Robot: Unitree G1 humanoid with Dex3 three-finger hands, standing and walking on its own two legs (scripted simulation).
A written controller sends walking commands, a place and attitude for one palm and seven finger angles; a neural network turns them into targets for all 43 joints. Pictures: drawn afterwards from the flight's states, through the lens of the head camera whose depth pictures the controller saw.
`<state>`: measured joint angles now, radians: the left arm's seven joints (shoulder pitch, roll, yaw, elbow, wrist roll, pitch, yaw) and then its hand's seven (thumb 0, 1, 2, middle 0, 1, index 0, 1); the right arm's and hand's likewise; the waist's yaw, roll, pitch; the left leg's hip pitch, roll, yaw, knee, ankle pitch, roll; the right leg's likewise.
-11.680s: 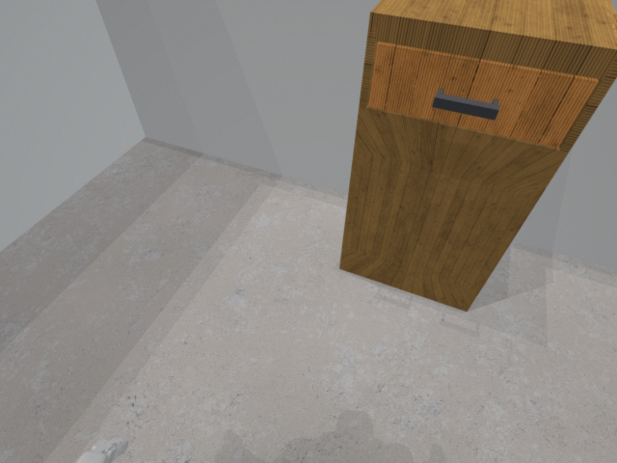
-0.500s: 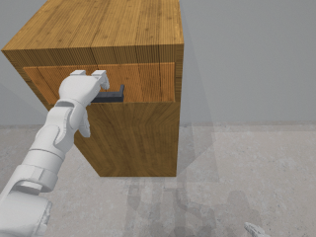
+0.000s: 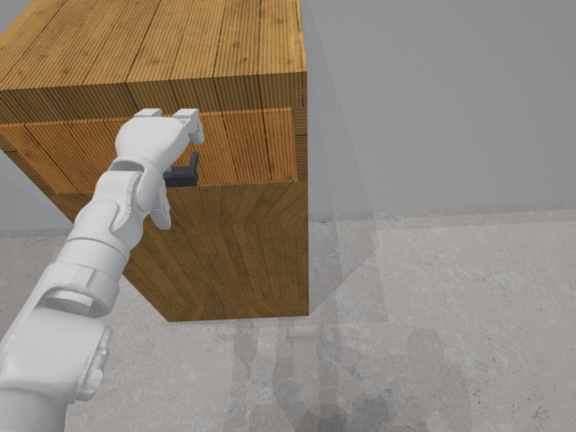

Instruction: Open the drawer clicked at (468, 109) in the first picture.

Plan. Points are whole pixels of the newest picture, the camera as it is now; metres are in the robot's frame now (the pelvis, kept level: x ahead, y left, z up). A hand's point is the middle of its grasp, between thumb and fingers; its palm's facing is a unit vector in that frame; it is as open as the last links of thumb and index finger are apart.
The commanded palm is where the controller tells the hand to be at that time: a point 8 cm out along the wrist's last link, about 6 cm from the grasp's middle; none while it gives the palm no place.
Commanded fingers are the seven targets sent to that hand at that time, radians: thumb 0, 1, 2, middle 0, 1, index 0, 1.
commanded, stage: move the hooked fingers above the handle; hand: left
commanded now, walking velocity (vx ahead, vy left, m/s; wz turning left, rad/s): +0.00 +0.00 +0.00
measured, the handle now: (156, 168) +0.51 +0.25 +0.05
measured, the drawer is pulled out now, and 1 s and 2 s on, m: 0.00 0.00 0.00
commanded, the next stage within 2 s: none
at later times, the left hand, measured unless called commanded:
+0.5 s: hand (159, 179) +0.43 +0.20 +0.11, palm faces -0.04 +0.01 -1.00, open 13.8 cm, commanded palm +0.43 +0.22 +0.17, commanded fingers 0.00 -0.50 0.30 -0.30 -1.20 -0.30 -1.20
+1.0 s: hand (167, 169) +0.46 +0.20 +0.10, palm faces +0.02 -0.02 -1.00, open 13.8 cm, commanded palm +0.44 +0.23 +0.17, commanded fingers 0.00 -0.50 0.30 -0.30 -1.20 -0.30 -1.20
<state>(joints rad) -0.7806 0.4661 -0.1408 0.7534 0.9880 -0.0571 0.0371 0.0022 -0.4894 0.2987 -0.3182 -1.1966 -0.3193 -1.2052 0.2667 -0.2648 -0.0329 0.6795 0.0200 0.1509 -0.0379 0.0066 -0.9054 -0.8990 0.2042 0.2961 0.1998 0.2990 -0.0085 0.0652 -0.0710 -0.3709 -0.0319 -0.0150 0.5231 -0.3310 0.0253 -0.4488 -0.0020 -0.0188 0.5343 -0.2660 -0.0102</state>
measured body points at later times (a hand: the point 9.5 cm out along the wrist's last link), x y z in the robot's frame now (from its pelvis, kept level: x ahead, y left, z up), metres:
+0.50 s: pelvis -0.03 -0.01 +0.00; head +0.02 -0.03 +0.45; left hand +0.42 +0.20 +0.17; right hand +0.07 -0.29 -0.13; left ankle -0.05 +0.11 -0.73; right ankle -0.01 -0.11 -0.73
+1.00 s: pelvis -0.02 +0.01 +0.00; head +0.04 -0.01 +0.44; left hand +0.45 +0.20 +0.16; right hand +0.02 -0.27 -0.14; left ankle -0.05 +0.11 -0.73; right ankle -0.01 -0.11 -0.73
